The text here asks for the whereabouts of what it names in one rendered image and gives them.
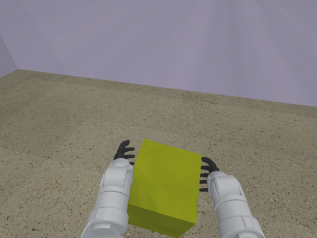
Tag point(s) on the left robot hand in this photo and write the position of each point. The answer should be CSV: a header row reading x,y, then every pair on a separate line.
x,y
121,150

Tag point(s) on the robot left forearm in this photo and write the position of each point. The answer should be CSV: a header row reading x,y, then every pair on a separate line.
x,y
109,216

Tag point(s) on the carton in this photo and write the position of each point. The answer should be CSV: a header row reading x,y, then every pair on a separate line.
x,y
165,189

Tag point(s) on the right robot hand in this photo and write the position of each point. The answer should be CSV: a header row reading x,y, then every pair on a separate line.
x,y
211,168

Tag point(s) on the robot right forearm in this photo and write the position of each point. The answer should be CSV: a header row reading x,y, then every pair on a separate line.
x,y
234,216

